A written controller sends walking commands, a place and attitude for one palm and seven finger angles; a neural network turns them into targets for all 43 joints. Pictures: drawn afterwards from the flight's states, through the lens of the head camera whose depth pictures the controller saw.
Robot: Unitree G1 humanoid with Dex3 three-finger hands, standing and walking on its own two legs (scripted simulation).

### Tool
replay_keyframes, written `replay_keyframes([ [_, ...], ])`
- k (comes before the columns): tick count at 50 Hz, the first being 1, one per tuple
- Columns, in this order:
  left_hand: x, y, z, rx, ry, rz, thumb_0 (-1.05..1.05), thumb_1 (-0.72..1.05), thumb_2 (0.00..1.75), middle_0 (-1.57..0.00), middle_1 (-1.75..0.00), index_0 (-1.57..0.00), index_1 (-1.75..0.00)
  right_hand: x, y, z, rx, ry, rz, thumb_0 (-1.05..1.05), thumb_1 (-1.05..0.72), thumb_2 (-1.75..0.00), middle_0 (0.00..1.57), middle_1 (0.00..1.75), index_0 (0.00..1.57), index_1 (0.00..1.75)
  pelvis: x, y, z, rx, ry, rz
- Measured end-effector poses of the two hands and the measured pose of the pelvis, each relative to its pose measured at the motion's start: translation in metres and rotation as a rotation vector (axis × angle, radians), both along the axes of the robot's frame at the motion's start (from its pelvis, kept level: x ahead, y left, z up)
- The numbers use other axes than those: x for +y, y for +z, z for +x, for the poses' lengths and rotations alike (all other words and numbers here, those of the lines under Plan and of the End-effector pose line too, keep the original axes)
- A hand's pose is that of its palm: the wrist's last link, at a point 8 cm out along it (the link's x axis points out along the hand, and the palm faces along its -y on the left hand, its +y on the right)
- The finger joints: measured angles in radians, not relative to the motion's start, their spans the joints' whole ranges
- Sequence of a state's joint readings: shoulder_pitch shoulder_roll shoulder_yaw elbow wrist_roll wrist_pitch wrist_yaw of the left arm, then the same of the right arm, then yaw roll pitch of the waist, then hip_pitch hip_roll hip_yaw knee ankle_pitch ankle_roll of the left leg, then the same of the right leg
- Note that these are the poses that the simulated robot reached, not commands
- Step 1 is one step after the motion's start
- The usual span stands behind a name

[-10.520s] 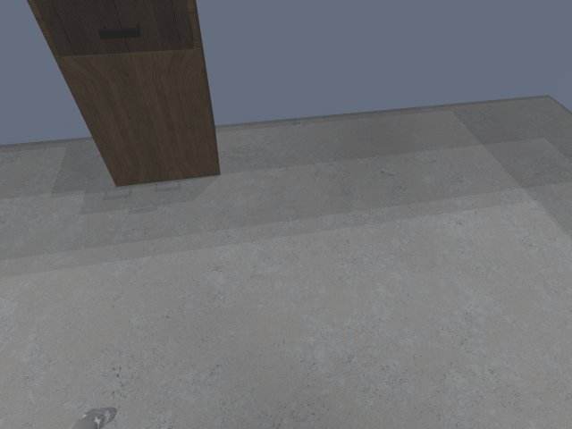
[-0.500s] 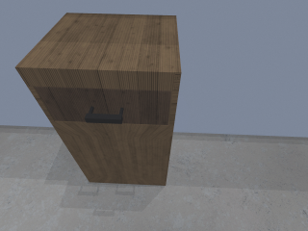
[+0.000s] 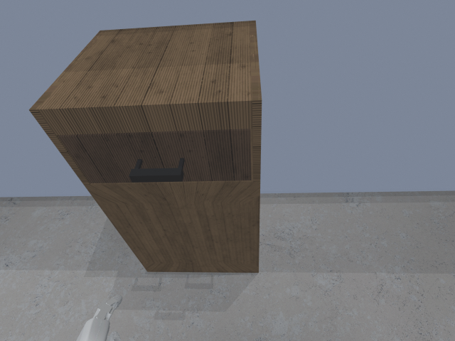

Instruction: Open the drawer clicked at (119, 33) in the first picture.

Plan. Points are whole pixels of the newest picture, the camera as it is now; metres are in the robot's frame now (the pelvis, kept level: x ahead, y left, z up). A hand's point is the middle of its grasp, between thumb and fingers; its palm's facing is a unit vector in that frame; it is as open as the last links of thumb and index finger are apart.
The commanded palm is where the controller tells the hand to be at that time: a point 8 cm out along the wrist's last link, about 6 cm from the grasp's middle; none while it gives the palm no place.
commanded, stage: raise the hand with hooked fingers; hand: left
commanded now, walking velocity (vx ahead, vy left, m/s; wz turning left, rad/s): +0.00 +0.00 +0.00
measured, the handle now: (158, 168) +0.51 +0.22 -0.02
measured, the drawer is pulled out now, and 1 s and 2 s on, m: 0.00 0.00 0.00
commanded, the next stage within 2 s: move the hooked fingers above the handle in 1.72 s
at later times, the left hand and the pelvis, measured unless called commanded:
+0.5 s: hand (117, 295) +0.20 +0.22 -0.01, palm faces +0.12 -0.07 -0.99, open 10.1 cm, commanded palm +0.17 +0.21 +0.03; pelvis -0.03 -0.02 -0.03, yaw +2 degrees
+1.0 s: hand (108, 240) +0.27 +0.24 +0.05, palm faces +0.09 -0.10 -0.99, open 13.0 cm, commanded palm +0.24 +0.24 +0.10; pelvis +0.00 +0.01 +0.00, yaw +0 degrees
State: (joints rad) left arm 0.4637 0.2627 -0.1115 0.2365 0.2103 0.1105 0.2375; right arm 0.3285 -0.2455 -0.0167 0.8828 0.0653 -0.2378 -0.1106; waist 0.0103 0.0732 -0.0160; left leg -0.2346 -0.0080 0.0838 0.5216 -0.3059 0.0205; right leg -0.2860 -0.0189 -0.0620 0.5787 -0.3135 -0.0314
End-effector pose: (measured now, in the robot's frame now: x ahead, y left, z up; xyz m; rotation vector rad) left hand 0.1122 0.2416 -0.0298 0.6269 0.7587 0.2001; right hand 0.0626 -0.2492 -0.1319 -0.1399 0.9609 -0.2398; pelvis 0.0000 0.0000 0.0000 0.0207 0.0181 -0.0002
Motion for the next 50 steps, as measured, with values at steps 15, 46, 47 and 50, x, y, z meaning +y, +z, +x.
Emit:
replay_keyframes([
  [15, -0.073, 0.020, 0.029, -0.325, -0.530, 0.598, 0.00, 0.54, 0.75, -0.24, -0.54, -0.24, -0.53, -0.003, 0.059, 0.149, -0.261, 0.283, -0.032, 0.01, -0.91, -0.90, 0.19, 0.30, 0.20, 0.30, -0.020, -0.025, -0.021, 0.114, -0.044, 0.034],
  [46, -0.007, 0.118, 0.121, -0.449, -0.500, 0.816, 0.00, -0.19, 0.44, -0.30, -1.00, -0.30, -1.00, 0.006, 0.019, 0.100, -0.015, 0.171, -0.008, 0.01, -0.91, -0.90, 0.19, 0.30, 0.20, 0.30, 0.002, -0.006, -0.005, 0.059, -0.005, -0.004],
  [47, -0.005, 0.120, 0.125, -0.450, -0.496, 0.818, 0.00, -0.21, 0.43, -0.30, -1.02, -0.30, -1.01, 0.008, 0.021, 0.104, -0.026, 0.170, -0.005, 0.01, -0.91, -0.90, 0.19, 0.30, 0.20, 0.30, 0.004, -0.006, -0.005, 0.057, -0.004, -0.005],
  [50, -0.003, 0.128, 0.136, -0.447, -0.499, 0.819, 0.00, -0.28, 0.40, -0.31, -1.06, -0.31, -1.06, 0.018, 0.028, 0.118, -0.064, 0.175, 0.008, 0.01, -0.91, -0.90, 0.19, 0.30, 0.20, 0.30, 0.008, -0.004, -0.003, 0.051, -0.004, -0.007],
])
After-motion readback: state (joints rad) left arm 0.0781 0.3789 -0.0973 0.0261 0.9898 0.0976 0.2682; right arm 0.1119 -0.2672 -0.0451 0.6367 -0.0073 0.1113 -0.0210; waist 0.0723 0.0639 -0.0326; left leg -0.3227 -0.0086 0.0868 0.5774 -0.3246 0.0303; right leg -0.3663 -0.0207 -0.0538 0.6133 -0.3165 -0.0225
